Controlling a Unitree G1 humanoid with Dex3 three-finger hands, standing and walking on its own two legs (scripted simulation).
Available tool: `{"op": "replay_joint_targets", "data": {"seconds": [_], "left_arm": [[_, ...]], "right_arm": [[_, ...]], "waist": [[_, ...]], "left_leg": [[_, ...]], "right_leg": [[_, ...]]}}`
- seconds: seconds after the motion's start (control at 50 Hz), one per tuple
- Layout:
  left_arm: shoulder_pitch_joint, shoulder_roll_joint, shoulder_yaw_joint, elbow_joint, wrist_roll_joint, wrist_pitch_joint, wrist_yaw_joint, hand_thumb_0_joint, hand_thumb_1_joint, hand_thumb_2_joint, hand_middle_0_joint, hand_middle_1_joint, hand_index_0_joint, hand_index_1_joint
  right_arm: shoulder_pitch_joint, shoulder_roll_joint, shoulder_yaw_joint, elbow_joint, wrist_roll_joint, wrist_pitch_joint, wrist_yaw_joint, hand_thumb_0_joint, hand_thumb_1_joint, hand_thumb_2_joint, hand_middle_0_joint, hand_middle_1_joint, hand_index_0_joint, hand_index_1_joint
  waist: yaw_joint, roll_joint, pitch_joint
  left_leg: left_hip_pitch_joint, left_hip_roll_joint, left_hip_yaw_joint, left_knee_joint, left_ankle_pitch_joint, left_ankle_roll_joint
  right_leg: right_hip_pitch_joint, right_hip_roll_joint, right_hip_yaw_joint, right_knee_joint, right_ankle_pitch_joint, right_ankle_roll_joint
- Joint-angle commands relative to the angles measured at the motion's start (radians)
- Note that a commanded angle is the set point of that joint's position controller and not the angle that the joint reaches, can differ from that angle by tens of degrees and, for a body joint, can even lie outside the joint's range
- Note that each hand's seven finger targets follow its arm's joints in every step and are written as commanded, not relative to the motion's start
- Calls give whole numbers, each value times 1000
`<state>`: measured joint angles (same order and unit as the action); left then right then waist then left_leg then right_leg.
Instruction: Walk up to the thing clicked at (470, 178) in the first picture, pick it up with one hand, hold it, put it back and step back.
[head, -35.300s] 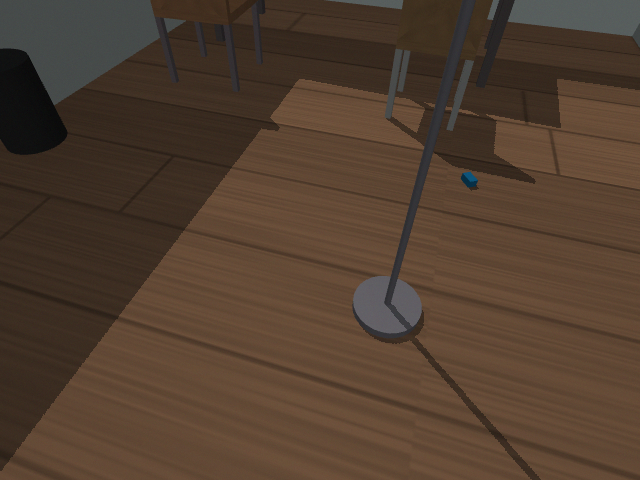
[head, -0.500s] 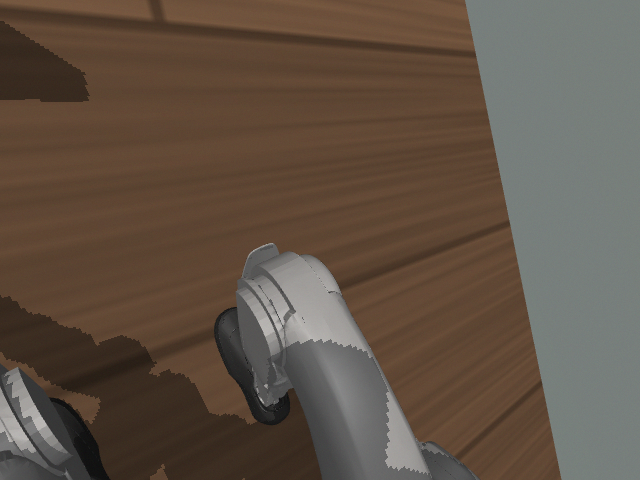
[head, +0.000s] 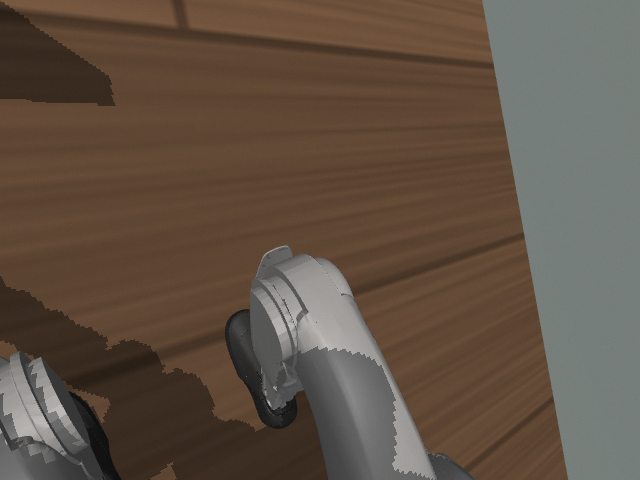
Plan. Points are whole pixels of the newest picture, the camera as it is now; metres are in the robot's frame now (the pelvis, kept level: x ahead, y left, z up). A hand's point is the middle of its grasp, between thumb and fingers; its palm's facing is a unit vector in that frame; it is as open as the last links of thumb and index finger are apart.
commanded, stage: settle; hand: left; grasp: from above
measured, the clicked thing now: out of the picture +0.47 +0.39 -0.29
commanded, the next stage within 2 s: lift in 0.48 s
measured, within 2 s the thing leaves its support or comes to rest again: neither
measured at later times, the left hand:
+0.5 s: hand out of the picture +0.45 +0.38 -0.16, palm faces -0.31 -0.29 -0.91, open 6.8 cm
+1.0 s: hand out of the picture +0.42 +0.37 -0.07, palm faces -0.31 -0.29 -0.91, open 6.7 cm
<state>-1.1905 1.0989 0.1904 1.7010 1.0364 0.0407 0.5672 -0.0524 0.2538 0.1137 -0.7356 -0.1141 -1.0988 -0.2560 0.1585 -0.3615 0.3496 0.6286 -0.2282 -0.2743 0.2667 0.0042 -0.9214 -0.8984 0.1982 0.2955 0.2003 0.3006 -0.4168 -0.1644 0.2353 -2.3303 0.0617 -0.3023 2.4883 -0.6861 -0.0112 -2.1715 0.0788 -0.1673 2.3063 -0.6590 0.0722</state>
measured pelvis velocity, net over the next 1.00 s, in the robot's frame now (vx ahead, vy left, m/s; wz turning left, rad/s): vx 0.00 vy -0.01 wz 0.15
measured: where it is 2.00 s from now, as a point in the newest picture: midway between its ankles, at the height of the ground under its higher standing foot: (191, 432)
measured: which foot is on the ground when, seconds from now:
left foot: down 0.00-1.00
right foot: down 0.00-1.00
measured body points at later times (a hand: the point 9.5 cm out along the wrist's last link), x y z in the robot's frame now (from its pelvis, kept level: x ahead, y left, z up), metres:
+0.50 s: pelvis +0.01 -0.01 +0.00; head +0.25 +0.09 +0.36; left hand +0.47 +0.39 -0.11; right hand +0.08 -0.26 -0.08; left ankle +0.07 +0.13 -0.29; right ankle +0.12 -0.13 -0.29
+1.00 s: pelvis +0.00 -0.01 +0.04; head +0.22 +0.06 +0.43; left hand +0.43 +0.38 -0.02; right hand +0.10 -0.27 -0.07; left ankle +0.07 +0.13 -0.29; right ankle +0.12 -0.13 -0.29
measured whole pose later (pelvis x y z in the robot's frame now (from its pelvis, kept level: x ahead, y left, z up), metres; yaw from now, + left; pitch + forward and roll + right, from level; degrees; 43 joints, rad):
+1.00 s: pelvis +0.00 -0.01 +0.04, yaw +9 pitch +34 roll -7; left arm -0.90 0.67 0.14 1.18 0.99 0.13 0.18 -0.09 0.32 0.06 -0.71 -0.10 -1.15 -0.24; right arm 0.21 -0.30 0.05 0.67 -0.07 -0.02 0.19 0.01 -0.91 -0.90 0.20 0.30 0.20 0.30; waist -0.20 0.04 -0.09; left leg -2.24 0.05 -0.15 2.28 -0.65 -0.02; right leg -2.15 0.02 -0.06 2.22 -0.68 0.04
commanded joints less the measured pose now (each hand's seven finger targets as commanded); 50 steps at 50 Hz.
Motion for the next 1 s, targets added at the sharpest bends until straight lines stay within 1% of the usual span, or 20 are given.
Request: {"op": "replay_joint_targets", "data": {"seconds": [0.0, 0.08, 0.12, 0.18, 0.2, 0.22, 0.24, 0.3, 0.34, 0.38, 0.42, 0.46, 0.52, 0.54, 0.56, 0.62, 0.72, 0.78, 0.88, 0.98], "left_arm": [[-206, 218, -8, -206, -2, 33, 19, 0, 725, 262, -1153, -209, -1154, -209], [-232, 144, -18, -352, -23, 67, -29, 0, 761, 252, -1168, -205, -1174, -199], [-181, 104, -25, -338, -31, 88, -62, 0, 746, 254, -1155, -207, -1161, -201], [-133, 54, -27, -287, -37, 114, -110, 0, 731, 286, -1152, -194, -1152, -195], [-204, 18, -59, -395, -46, 105, -126, 0, 746, 271, -1151, -208, -1158, -203], [-139, -2, -58, -288, -44, 114, -135, 0, 723, 296, -1160, -193, -1155, -199], [-209, 14, -63, -407, -37, 106, -154, 0, 748, 258, -1159, -201, -1165, -196], [-143, -18, -71, -288, -28, 102, -173, 0, 742, 272, -1169, -182, -1167, -185], [-228, 11, -51, -409, -34, 86, -178, 0, 753, 303, -1165, -224, -1167, -223], [-236, -19, -70, -385, -36, 79, -179, 0, 756, 285, -1180, -194, -1178, -198], [-215, -10, -57, -374, -24, 81, -180, 0, 718, 300, -1147, -194, -1143, -200], [-249, 16, -33, -412, -26, 76, -176, 0, 729, 336, -1166, -207, -1156, -218], [-222, -23, -39, -360, -28, 93, -174, 0, 715, 360, -1158, -223, -1146, -237], [-242, -6, -29, -399, -24, 97, -174, 0, 770, 280, -1191, -271, -1204, -257], [-260, -14, -22, -416, -34, 99, -173, 0, 690, 293, -1111, -214, -1124, -202], [-230, -29, -28, -433, -37, 114, -188, 0, 715, 239, -1139, -256, -1156, -238], [-177, -50, -37, -484, -40, 121, -259, 0, 775, 256, -1158, -248, -1179, -224], [-124, -34, -20, -555, -31, 106, -301, 0, 774, 228, -1142, -260, -1171, -228], [-45, -100, -32, -663, -34, 90, -349, 0, 740, 220, -1108, -277, -1140, -243], [-23, -171, -42, -758, -41, 103, -346, 0, 734, 277, -1116, -274, -1137, -251]], "right_arm": [[213, -335, -135, 51, 22, 11, -4, 0, -909, -904, 199, 300, 199, 300], [215, -312, -170, 45, 42, 18, 5, 0, -902, -901, 199, 300, 199, 300], [218, -308, -189, 56, 55, 27, 10, 0, -899, -900, 199, 300, 199, 300], [269, -296, -216, 92, 69, 48, 14, 0, -891, -897, 200, 299, 199, 299], [244, -287, -219, 58, 73, 49, 16, 0, -889, -896, 200, 299, 199, 299], [256, -286, -229, 84, 76, 55, 11, 0, -892, -898, 199, 299, 199, 299], [240, -283, -230, 54, 82, 56, 12, 0, -889, -897, 200, 299, 199, 299], [257, -272, -245, 86, 84, 74, -2, 0, -889, -897, 200, 300, 199, 300], [268, -258, -249, 70, 83, 85, -9, 0, -886, -896, 200, 299, 199, 299], [216, -241, -247, 45, 87, 90, -20, 0, -890, -898, 200, 300, 199, 300], [235, -246, -255, 56, 90, 100, -28, 0, -885, -896, 200, 300, 199, 300], [236, -233, -262, 58, 89, 110, -36, 0, -888, -897, 200, 300, 199, 300], [238, -219, -268, 59, 92, 126, -40, 0, -889, -897, 200, 300, 199, 300], [247, -223, -271, 62, 92, 129, -43, 0, -919, -910, 198, 300, 198, 300], [246, -220, -277, 63, 94, 134, -46, 0, -877, -890, 200, 299, 200, 299], [248, -208, -285, 66, 99, 145, -51, 0, -918, -909, 199, 300, 198, 300], [247, -205, -319, 58, 119, 175, -63, 0, -903, -902, 199, 299, 199, 299], [250, -197, -339, 43, 129, 201, -68, 0, -904, -902, 199, 300, 199, 300], [240, -178, -372, 17, 157, 238, -84, 0, -903, -901, 199, 300, 199, 300], [228, -157, -401, 9, 180, 255, -104, 0, -900, -900, 200, 300, 199, 300]], "waist": [[-12, 685, -761], [17, 707, -834], [38, 697, -817], [33, 623, -782], [39, 636, -815], [34, 593, -777], [45, 603, -793], [50, 542, -743], [70, 541, -838], [72, 532, -819], [76, 520, -840], [103, 527, -902], [100, 501, -910], [107, 507, -928], [115, 523, -961], [132, 520, -994], [152, 493, -1004], [186, 480, -1033], [218, 463, -1061], [244, 478, -1080]], "left_leg": [[583, 35, 130, -265, 266, -7], [596, 29, 145, -270, 296, -6], [571, 23, 147, -285, 277, -6], [523, 17, 149, -282, 246, 3], [522, 12, 159, -284, 241, 5], [499, 10, 161, -290, 208, 7], [508, 5, 160, -292, 207, 9], [449, 0, 173, -298, 131, 15], [472, -6, 188, -293, 150, 17], [459, -9, 194, -296, 129, 17], [474, -12, 197, -300, 146, 16], [487, -10, 208, -288, 177, 17], [484, -11, 216, -297, 191, 19], [495, -13, 221, -295, 205, 21], [500, -13, 224, -294, 206, 20], [508, -15, 233, -304, 217, 22], [518, -23, 246, -329, 231, 27], [526, -29, 255, -357, 229, 29], [593, -35, 265, -423, 226, 30], [689, -34, 252, -530, 172, 27]], "right_leg": [[351, 36, -114, -183, 308, -89], [336, 33, -100, -184, 325, -92], [302, 30, -97, -176, 302, -97], [262, 25, -85, -179, 275, -99], [273, 24, -77, -182, 270, -99], [263, 23, -74, -189, 250, -100], [241, 20, -68, -180, 237, -101], [236, 20, -54, -202, 174, -100], [281, 18, -40, -206, 180, -98], [267, 18, -31, -216, 151, -99], [266, 13, -31, -203, 169, -98], [295, 14, -18, -206, 194, -97], [310, 14, -11, -211, 206, -96], [312, 11, -11, -213, 222, -94], [311, 8, -9, -214, 223, -94], [339, 6, -2, -223, 231, -95], [355, -1, 12, -256, 234, -100], [402, -5, 29, -282, 215, -106], [411, -14, 39, -331, 207, -112], [386, -25, 39, -373, 172, -114]]}}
